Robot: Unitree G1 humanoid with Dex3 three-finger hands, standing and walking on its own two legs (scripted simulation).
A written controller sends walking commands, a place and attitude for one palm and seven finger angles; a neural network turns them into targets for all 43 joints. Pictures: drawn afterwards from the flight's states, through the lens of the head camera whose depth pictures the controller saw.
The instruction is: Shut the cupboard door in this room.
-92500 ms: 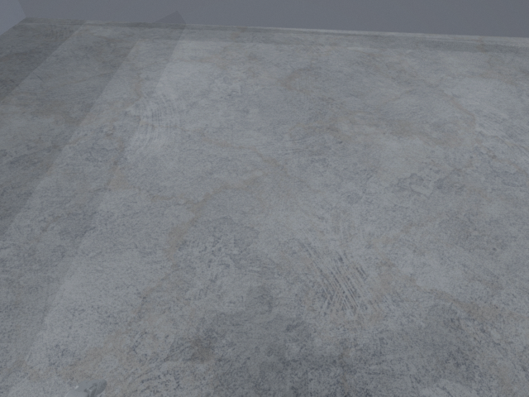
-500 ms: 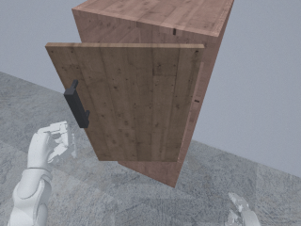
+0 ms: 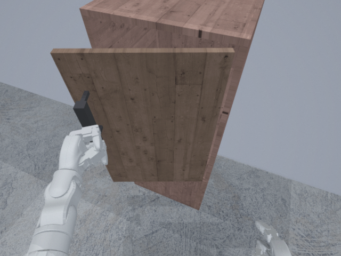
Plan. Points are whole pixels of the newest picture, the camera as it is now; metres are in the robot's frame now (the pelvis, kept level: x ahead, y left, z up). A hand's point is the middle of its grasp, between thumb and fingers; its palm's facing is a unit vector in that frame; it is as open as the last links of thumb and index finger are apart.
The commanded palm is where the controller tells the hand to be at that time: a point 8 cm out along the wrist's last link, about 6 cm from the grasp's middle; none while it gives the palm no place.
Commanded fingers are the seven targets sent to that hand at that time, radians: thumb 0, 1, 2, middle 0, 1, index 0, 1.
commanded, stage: bring the fist close to the handle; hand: left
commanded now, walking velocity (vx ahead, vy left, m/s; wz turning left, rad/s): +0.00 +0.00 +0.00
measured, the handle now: (91, 119) +0.42 +0.23 +0.08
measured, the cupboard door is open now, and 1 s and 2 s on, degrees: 23 17 3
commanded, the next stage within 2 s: push the door shut along its arc in 0.36 s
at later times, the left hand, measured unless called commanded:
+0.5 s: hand (103, 148) +0.33 +0.17 +0.09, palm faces +0.05 -1.00 -0.03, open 3.1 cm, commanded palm +0.31 +0.22 +0.09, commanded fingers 0.00 0.90 0.90 -1.30 -1.50 -1.30 -1.50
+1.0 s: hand (107, 132) +0.38 +0.18 +0.08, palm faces -0.07 -1.00 -0.04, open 3.1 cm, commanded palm +0.37 +0.22 +0.09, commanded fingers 0.00 0.90 0.90 -1.30 -1.50 -1.30 -1.50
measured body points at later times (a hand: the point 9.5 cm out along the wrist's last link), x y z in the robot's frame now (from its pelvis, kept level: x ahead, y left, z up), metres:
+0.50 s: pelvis -0.01 +0.01 +0.00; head +0.01 +0.00 +0.45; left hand +0.32 +0.22 +0.10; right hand +0.14 -0.24 -0.09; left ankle +0.02 +0.09 -0.71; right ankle -0.02 -0.09 -0.71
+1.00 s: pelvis -0.01 +0.00 +0.00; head +0.03 +0.00 +0.45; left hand +0.38 +0.23 +0.09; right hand +0.09 -0.26 -0.11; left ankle +0.02 +0.09 -0.71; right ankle -0.02 -0.09 -0.71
